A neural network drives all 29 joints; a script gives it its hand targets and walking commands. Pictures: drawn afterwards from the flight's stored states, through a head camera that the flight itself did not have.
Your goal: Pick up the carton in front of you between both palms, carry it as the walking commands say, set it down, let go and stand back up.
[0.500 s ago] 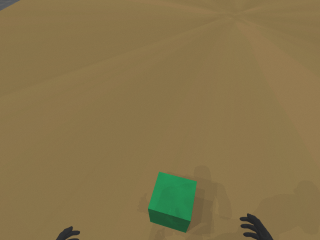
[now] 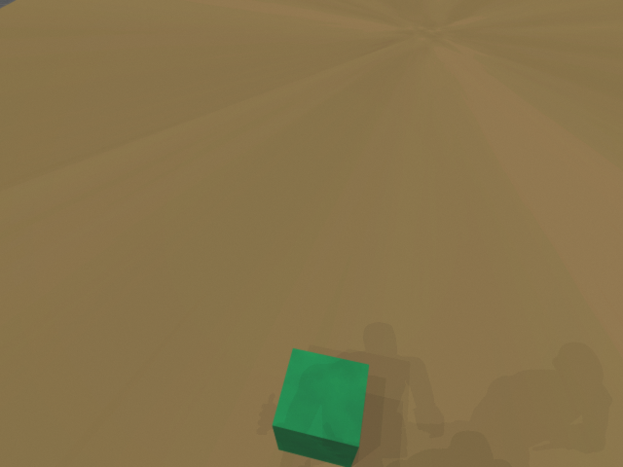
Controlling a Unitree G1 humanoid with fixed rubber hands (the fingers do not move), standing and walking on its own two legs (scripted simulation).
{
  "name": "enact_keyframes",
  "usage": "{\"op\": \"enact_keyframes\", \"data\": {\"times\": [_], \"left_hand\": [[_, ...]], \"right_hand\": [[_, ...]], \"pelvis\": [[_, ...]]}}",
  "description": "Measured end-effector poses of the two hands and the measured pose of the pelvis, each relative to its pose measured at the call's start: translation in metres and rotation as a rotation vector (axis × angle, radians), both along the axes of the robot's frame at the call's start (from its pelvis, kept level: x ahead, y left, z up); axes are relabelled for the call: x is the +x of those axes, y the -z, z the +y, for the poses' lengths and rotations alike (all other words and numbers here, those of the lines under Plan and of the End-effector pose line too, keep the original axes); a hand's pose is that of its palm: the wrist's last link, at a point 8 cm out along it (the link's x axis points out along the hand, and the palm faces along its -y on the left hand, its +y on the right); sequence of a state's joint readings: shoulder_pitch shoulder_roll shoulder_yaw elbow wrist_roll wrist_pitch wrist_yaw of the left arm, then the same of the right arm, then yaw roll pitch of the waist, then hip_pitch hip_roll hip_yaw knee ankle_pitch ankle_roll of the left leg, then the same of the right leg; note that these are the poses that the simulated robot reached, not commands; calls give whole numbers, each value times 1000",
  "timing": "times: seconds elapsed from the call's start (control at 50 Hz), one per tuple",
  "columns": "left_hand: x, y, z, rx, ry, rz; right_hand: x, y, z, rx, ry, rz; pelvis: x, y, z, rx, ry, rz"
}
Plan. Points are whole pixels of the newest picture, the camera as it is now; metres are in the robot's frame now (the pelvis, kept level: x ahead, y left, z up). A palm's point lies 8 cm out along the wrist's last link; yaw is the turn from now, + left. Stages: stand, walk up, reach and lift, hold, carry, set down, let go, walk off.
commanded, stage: stand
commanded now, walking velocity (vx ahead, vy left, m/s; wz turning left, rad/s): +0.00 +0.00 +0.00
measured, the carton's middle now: (322, 408) +0.38 -0.04 -0.63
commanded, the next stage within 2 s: none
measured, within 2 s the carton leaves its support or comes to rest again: neither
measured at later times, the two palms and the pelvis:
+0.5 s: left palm out of the picture +0.00 +0.25 -0.12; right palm out of the picture -0.05 -0.24 -0.13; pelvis -0.02 +0.00 +0.01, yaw -2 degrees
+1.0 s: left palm out of the picture -0.05 +0.24 -0.13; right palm out of the picture -0.11 -0.20 -0.14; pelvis -0.03 +0.02 +0.01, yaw -2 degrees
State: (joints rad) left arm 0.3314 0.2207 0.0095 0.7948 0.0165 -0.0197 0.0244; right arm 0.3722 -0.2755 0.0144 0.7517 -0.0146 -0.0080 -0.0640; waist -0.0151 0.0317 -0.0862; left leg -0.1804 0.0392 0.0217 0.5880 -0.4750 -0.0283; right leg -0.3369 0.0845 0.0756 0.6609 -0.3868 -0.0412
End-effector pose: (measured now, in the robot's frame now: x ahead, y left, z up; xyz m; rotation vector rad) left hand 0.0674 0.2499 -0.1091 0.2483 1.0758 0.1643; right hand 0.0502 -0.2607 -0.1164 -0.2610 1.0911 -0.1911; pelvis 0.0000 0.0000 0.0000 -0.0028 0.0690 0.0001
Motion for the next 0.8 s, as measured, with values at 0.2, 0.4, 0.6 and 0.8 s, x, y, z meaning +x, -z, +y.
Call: {"op": "enact_keyframes", "data": {"times": [0.2,0.4,0.6,0.8], "left_hand": [[-25,5,3,10,-9,89],[-56,10,-2,-7,-22,182],[-84,15,-7,-31,-37,264],[-106,18,-11,-51,-49,322]], "right_hand": [[-44,8,0,6,40,120],[-87,13,12,35,72,230],[-121,17,29,71,94,317],[-143,19,46,100,109,372]], "pelvis": [[-6,-2,0,5,18,-21],[-14,-5,3,7,32,-44],[-21,-8,7,6,39,-61],[-28,-10,11,5,42,-71]]}}
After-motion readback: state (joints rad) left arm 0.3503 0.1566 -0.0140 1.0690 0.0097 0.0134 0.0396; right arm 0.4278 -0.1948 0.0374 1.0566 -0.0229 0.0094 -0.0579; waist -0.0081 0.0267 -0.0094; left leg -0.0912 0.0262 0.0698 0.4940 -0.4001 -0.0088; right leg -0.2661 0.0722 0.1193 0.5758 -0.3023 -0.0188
